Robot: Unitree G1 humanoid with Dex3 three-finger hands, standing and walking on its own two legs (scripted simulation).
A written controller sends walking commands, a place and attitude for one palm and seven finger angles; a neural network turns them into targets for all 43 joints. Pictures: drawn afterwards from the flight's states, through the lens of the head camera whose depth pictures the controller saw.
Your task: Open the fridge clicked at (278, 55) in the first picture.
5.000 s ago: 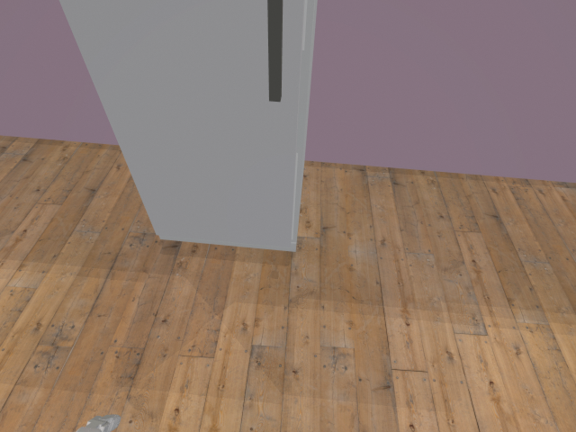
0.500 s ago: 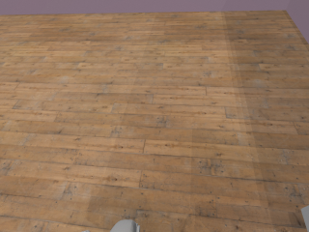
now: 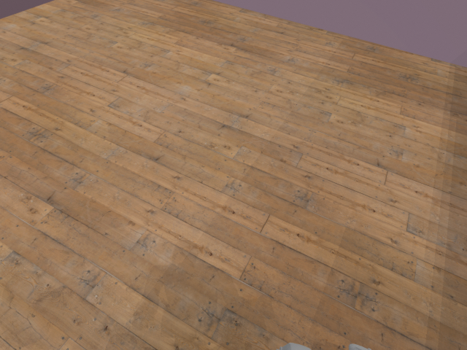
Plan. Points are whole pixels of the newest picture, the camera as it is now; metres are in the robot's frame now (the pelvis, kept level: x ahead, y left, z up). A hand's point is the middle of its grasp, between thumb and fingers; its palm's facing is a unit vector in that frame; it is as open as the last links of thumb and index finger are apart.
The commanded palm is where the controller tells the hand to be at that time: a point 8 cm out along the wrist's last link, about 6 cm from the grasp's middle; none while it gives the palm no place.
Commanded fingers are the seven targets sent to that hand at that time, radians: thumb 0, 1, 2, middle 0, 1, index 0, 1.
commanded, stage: walk to a spot facing it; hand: right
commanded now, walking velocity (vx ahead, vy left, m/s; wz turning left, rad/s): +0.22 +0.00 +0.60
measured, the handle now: out of the picture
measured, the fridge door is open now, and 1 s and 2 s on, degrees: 0 0 0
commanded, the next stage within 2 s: turn to face it in 0.58 s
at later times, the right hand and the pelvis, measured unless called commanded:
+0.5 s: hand (348, 338) +0.20 -0.22 -0.17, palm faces -0.25 +0.95 -0.16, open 7.4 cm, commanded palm none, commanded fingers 0.00 -0.90 -0.90 0.20 0.30 0.20 0.30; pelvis +0.08 -0.05 +0.01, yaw +18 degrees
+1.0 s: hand (293, 277) +0.31 -0.11 -0.16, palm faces -0.36 +0.92 -0.16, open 7.4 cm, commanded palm none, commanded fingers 0.00 -0.90 -0.90 0.20 0.30 0.20 0.30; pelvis +0.14 -0.01 -0.01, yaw +21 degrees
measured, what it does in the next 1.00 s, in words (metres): walks ahead, turning left: right foot, then left foot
